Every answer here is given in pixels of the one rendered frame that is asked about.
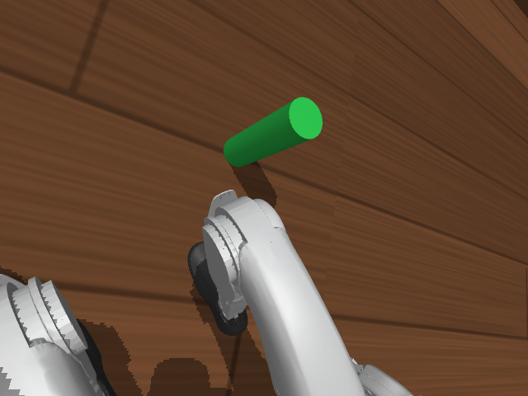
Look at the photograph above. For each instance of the right robot foot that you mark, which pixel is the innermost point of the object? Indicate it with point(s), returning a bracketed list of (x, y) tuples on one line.
[(206, 287)]

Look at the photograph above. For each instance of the right robot hand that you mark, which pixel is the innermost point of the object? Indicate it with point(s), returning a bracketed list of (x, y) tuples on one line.
[(377, 383)]

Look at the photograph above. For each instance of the left robot foot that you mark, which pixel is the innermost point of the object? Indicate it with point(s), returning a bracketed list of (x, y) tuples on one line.
[(95, 358)]

